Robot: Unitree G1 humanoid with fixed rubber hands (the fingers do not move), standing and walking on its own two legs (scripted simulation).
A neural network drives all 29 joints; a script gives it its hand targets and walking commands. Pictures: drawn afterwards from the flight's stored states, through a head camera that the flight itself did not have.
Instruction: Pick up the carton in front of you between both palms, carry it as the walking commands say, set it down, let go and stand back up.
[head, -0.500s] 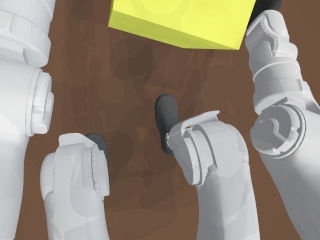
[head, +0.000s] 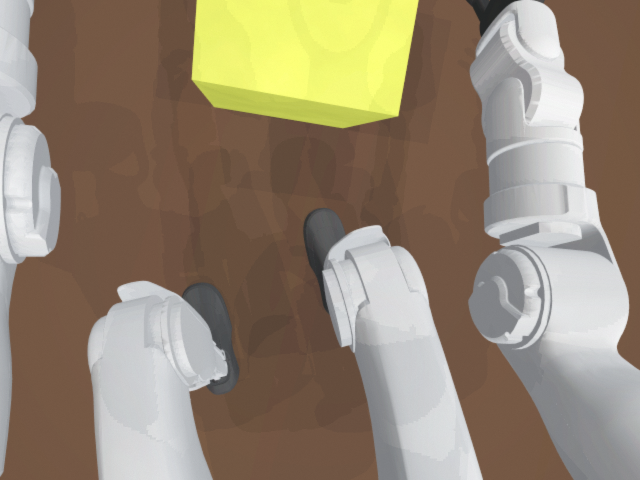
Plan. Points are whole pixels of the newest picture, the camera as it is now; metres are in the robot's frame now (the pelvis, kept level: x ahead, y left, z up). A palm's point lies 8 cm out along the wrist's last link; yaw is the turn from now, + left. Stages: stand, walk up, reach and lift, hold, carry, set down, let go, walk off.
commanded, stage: set down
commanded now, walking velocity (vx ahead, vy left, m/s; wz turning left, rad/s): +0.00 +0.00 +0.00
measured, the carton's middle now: (298, 28) +0.56 -0.12 -0.32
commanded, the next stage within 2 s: let go in 0.66 s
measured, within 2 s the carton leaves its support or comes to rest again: neither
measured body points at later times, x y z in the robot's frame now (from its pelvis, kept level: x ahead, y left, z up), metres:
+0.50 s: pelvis +0.03 +0.00 +0.12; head +0.37 +0.00 +0.40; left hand +0.67 +0.07 +0.02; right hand +0.51 -0.29 +0.02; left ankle +0.08 +0.11 -0.41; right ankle +0.16 -0.13 -0.41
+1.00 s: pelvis +0.06 -0.01 +0.24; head +0.34 +0.00 +0.59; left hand +0.57 +0.12 +0.13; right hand +0.45 -0.26 +0.14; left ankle +0.08 +0.11 -0.41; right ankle +0.16 -0.13 -0.41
